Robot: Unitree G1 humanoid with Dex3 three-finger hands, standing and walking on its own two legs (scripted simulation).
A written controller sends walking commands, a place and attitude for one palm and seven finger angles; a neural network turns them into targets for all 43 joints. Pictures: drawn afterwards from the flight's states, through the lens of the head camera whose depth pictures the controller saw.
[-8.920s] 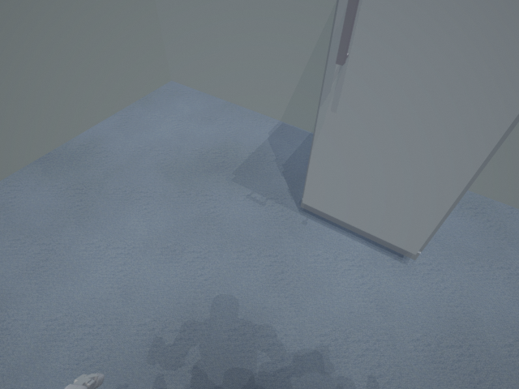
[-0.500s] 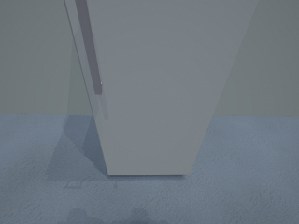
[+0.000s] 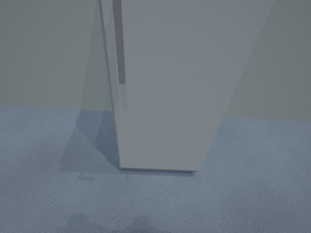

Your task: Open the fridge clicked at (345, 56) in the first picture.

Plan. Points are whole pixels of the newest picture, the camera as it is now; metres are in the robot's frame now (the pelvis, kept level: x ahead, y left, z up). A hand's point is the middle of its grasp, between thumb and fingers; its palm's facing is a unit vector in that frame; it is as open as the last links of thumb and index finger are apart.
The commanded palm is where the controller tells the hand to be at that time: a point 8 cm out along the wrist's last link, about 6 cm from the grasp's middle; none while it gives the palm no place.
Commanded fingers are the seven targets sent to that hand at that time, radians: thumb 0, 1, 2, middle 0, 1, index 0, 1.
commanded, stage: come to a stop and stand still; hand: left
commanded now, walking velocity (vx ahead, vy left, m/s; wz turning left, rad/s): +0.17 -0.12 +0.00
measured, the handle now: (120, 39) +0.66 +0.17 +0.21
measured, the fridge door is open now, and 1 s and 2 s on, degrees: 0 0 0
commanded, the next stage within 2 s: look again from close up in 0.18 s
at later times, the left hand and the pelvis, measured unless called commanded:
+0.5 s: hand out of the picture +0.06 +0.15 -0.17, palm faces +0.06 -0.98 -0.19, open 7.2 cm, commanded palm none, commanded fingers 0.00 0.90 0.90 -0.20 -0.30 -0.20 -0.30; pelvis +0.03 -0.03 +0.00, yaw +1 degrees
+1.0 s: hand out of the picture +0.07 +0.14 -0.17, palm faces +0.02 -0.98 -0.18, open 7.3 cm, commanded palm none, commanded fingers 0.00 0.90 0.90 -0.20 -0.30 -0.20 -0.30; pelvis +0.08 -0.03 +0.01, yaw +0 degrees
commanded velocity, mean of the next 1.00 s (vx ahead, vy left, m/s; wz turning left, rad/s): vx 0.02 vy -0.02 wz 0.00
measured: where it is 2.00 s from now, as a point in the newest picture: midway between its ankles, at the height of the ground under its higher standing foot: outside the picture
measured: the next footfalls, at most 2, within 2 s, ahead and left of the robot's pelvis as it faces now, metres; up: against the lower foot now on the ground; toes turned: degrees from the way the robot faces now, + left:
right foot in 0.30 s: +0.07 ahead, -0.15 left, +0.00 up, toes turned -2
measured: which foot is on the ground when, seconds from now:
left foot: down 0.00-1.00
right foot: up 0.00-0.28, down 0.30-1.00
